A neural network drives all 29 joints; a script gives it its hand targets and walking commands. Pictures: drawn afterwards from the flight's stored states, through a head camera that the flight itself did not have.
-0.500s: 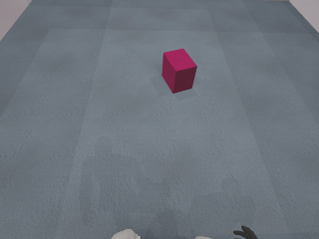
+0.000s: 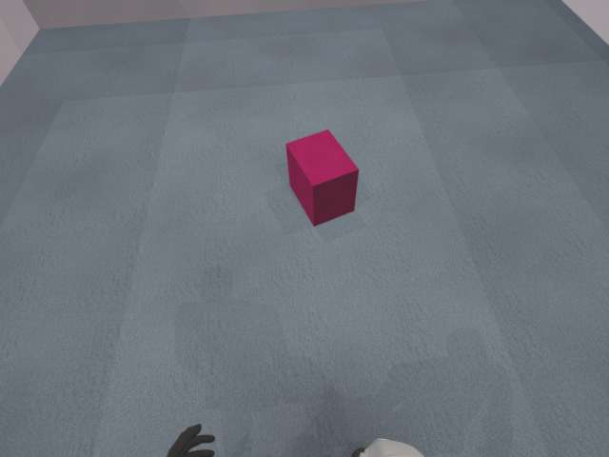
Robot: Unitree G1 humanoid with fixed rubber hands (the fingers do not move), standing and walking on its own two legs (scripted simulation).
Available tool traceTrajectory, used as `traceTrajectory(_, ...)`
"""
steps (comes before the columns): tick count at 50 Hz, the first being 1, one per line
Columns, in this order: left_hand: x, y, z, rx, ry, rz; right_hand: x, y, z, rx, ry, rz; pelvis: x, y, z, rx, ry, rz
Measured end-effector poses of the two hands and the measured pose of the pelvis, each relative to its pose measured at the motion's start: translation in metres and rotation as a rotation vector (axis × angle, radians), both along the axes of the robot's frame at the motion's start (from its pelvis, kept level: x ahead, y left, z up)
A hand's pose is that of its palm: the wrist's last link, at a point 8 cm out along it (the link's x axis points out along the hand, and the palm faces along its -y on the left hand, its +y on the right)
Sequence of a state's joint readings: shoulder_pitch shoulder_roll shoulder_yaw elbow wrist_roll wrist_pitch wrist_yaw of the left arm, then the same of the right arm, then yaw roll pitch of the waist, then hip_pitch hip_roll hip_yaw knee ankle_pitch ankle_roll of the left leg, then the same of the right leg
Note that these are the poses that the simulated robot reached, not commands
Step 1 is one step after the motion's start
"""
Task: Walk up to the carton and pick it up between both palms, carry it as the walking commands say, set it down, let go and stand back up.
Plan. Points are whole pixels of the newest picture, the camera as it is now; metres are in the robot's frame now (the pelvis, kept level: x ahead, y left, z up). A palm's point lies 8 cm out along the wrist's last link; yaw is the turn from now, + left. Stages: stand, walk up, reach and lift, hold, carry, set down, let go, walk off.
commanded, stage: walk up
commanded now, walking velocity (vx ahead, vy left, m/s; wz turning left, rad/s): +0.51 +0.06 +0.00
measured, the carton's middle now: (321, 178) +1.13 -0.07 -0.64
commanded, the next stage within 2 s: none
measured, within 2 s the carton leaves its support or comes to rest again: neither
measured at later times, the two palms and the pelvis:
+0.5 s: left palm (155, 413) +0.21 +0.25 -0.15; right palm (401, 261) +0.43 -0.17 -0.13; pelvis +0.29 +0.04 -0.01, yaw -4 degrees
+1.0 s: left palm (226, 188) +0.63 +0.17 -0.12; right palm (448, 239) +0.49 -0.27 -0.14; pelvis +0.53 -0.05 +0.01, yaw -1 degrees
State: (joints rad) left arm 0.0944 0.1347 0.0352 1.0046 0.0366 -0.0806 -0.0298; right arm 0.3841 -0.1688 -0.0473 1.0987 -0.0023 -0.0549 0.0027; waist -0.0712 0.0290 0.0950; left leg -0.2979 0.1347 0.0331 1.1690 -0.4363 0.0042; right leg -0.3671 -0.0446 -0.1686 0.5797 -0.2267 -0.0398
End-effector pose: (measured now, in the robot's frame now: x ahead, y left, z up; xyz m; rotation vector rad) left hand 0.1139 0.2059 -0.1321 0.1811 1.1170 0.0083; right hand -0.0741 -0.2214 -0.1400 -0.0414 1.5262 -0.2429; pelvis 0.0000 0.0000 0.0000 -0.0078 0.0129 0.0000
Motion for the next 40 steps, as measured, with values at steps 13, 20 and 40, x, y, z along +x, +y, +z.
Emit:
traceTrajectory(13,-0.059,0.038,0.027,0.120,0.384,0.261,0.367,-0.020,0.032,-0.034,-0.494,0.252,0.144,0.000,0.015,0.005,0.008,-0.039)
traceTrajectory(20,-0.008,0.035,-0.005,0.032,0.497,0.314,0.488,0.040,0.017,0.009,-0.529,0.338,0.240,0.027,-0.010,-0.006,0.029,-0.011)
traceTrajectory(40,0.487,0.016,0.020,0.034,-0.064,-0.069,0.391,-0.004,0.022,-0.047,0.071,-0.095,0.444,-0.002,0.010,0.025,-0.019,-0.051)
